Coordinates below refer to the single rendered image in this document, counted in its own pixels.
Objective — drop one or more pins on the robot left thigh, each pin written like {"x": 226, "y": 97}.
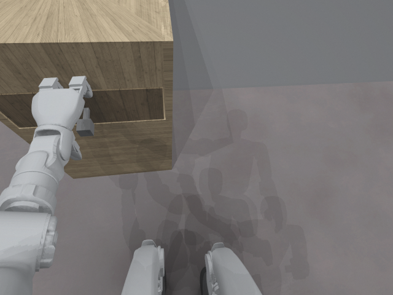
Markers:
{"x": 147, "y": 267}

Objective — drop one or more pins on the right robot shin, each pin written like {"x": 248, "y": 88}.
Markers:
{"x": 214, "y": 289}

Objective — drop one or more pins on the robot left forearm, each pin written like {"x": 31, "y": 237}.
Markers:
{"x": 34, "y": 185}

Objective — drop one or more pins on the cabinet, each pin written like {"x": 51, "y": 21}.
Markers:
{"x": 116, "y": 44}

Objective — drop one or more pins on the handle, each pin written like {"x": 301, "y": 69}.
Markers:
{"x": 85, "y": 126}

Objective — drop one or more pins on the left robot hand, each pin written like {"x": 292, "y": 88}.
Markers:
{"x": 55, "y": 105}

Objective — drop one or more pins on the drawer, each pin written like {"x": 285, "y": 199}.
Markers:
{"x": 106, "y": 105}

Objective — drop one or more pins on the robot left upper arm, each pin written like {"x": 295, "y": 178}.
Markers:
{"x": 27, "y": 244}

